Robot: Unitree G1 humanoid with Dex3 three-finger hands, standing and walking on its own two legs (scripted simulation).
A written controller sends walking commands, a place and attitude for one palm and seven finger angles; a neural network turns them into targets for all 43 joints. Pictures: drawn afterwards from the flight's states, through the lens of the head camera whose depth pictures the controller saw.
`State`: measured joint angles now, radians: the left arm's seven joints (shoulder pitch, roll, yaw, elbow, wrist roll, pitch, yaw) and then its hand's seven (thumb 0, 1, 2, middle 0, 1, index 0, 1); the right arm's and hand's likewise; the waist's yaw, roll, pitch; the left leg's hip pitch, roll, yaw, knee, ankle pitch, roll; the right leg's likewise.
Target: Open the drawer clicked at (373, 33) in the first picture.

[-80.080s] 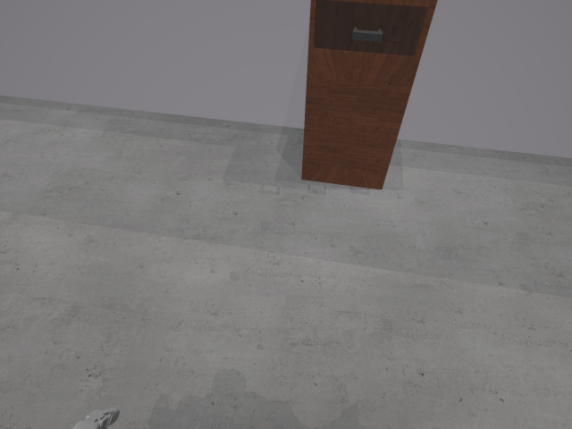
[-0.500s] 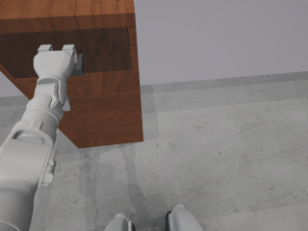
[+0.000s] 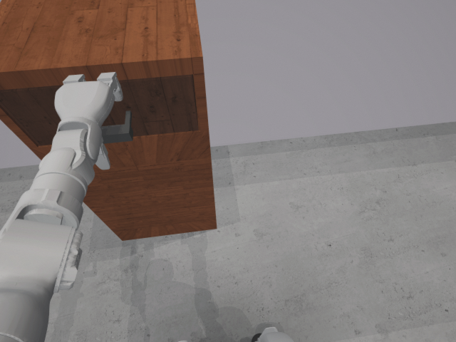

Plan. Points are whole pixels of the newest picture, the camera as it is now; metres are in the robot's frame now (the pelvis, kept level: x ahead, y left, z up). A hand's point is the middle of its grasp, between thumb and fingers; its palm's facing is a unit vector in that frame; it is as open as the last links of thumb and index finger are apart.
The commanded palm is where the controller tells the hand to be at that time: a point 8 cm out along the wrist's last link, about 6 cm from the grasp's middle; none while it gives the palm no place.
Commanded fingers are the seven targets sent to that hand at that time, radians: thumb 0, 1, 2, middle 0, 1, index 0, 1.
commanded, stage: lift the hand off the handle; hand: left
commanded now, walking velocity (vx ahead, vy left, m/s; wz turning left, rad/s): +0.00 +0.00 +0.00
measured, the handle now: (106, 126) +0.54 +0.22 +0.02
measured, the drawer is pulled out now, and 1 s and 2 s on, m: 0.00 0.00 0.00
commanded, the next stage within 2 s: draw the hand back to the body in 0.78 s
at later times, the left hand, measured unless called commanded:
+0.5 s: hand (79, 104) +0.48 +0.21 +0.14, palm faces -0.01 +0.01 -1.00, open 13.8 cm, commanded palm +0.46 +0.22 +0.20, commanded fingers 0.00 -0.50 0.30 -0.30 -1.20 -0.30 -1.20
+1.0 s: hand (88, 98) +0.48 +0.19 +0.16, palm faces -0.06 -0.01 -1.00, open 13.8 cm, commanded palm +0.44 +0.22 +0.23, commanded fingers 0.00 -0.50 0.30 -0.30 -1.20 -0.30 -1.20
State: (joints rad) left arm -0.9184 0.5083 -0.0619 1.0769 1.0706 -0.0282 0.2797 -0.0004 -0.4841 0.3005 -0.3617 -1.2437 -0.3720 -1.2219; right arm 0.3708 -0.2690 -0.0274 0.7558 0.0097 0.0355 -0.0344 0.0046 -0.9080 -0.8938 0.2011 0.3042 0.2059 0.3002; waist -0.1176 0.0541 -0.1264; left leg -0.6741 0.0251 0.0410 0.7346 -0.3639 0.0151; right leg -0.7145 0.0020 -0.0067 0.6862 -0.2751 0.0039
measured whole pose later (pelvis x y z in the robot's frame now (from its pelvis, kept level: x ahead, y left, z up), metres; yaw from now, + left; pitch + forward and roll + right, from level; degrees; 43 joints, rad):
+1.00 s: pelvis +0.02 -0.01 +0.03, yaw +0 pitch +9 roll +0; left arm -0.81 0.52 -0.08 0.77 0.98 -0.09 -0.05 0.00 -0.48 0.30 -0.32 -1.20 -0.32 -1.20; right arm 0.30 -0.29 -0.03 0.71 0.04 0.10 -0.06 0.01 -0.91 -0.89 0.20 0.30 0.20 0.30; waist -0.04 0.07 -0.07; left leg -0.35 0.02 0.05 0.48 -0.28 0.00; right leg -0.42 0.00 0.00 0.50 -0.23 -0.01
